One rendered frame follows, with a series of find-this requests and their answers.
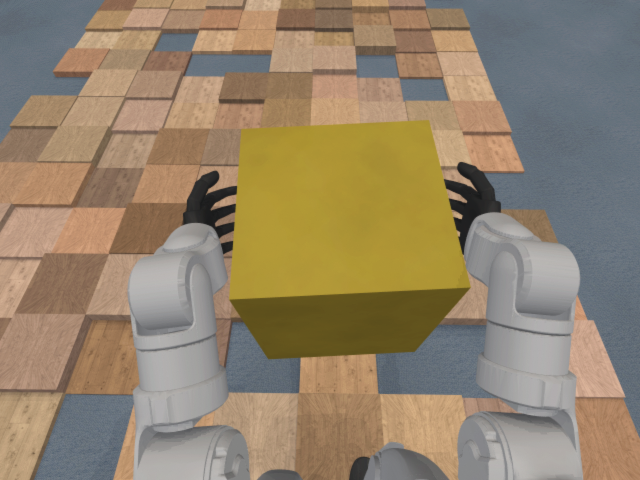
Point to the left robot forearm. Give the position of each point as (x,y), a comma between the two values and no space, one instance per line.
(170,296)

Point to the robot left hand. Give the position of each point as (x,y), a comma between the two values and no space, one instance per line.
(199,206)

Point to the right robot forearm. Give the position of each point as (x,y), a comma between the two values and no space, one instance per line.
(532,289)

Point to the carton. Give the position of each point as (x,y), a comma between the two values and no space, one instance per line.
(344,239)

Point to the robot right hand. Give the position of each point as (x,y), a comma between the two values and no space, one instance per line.
(478,202)

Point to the right robot shin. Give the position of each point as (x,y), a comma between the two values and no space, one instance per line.
(387,446)

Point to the right robot foot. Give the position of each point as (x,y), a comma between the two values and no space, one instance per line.
(359,468)

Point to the robot left upper arm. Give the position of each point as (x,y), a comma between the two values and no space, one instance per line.
(217,452)

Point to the robot right upper arm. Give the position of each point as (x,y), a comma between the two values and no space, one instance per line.
(515,446)

